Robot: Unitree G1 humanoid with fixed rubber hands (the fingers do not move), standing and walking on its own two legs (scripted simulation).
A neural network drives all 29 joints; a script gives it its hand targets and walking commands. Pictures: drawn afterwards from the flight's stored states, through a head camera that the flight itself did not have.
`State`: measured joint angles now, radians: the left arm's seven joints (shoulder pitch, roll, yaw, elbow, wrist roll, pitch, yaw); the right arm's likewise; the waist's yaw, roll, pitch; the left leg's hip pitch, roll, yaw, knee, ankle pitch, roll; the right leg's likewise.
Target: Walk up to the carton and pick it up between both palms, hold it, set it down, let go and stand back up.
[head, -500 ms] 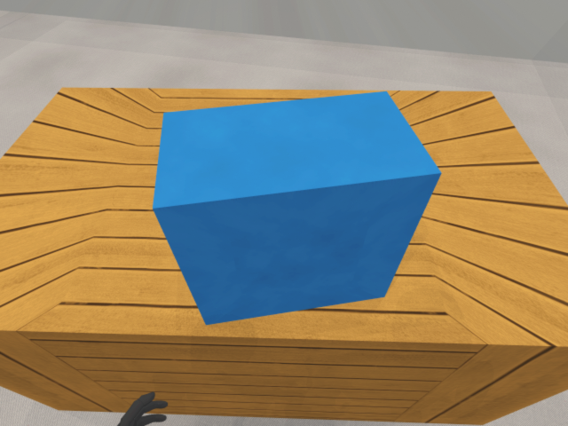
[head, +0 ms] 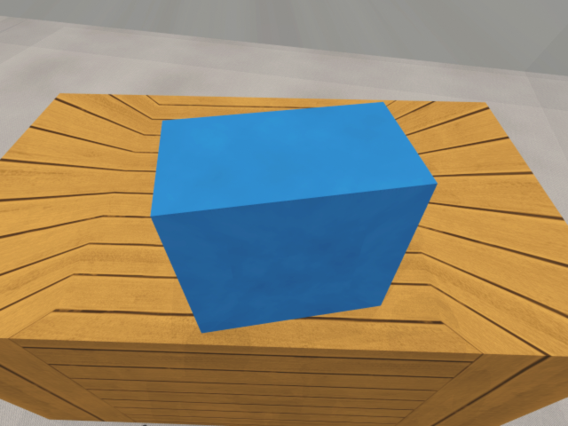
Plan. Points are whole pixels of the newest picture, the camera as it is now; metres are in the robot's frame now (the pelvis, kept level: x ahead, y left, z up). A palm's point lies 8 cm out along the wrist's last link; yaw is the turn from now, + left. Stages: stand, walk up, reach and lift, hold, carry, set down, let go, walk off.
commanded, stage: stand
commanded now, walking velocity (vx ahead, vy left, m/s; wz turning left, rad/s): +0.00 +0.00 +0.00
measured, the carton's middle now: (286, 225) +0.41 +0.01 +0.06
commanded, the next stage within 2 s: none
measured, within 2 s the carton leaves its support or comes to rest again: neither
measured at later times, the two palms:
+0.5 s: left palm out of the picture +0.04 +0.24 -0.13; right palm out of the picture -0.01 -0.25 -0.13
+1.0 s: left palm out of the picture +0.04 +0.22 -0.13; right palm out of the picture -0.03 -0.23 -0.14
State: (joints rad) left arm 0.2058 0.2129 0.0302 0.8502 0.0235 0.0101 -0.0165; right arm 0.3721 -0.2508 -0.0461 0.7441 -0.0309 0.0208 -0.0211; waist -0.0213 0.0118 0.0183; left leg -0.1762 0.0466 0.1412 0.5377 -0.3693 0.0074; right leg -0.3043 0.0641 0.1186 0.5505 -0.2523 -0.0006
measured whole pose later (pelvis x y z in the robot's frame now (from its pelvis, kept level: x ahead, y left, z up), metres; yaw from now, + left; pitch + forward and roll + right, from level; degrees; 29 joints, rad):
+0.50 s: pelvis -0.01 +0.00 +0.01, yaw +0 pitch -1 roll +0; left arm 0.22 0.19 0.04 0.98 0.02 0.02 0.01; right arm 0.38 -0.21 -0.04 0.90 -0.03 0.02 -0.03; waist -0.02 0.01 0.04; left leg -0.14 0.04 0.14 0.48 -0.32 0.00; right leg -0.26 0.06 0.11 0.49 -0.20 0.00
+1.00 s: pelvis +0.00 -0.01 +0.01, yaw +0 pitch -1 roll +0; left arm 0.21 0.16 0.03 1.07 0.01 0.00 0.02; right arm 0.36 -0.17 -0.02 1.05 -0.02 0.00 -0.04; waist -0.01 0.01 0.03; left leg -0.11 0.04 0.13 0.45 -0.32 0.00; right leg -0.25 0.06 0.11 0.48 -0.22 -0.01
